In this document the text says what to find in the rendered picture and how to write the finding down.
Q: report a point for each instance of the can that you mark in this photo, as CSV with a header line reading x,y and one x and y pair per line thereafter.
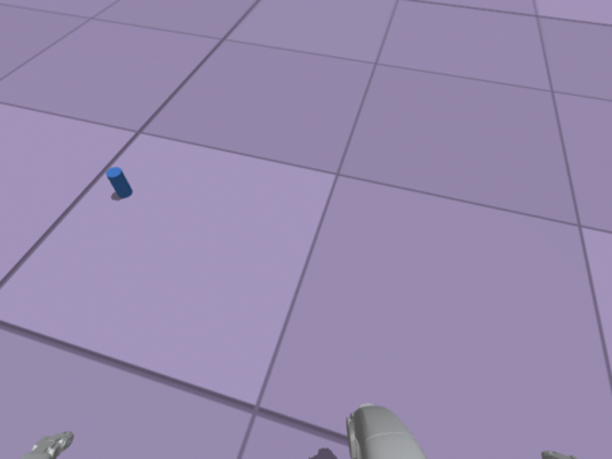
x,y
119,182

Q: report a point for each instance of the left robot hand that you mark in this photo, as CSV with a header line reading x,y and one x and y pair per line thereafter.
x,y
50,447

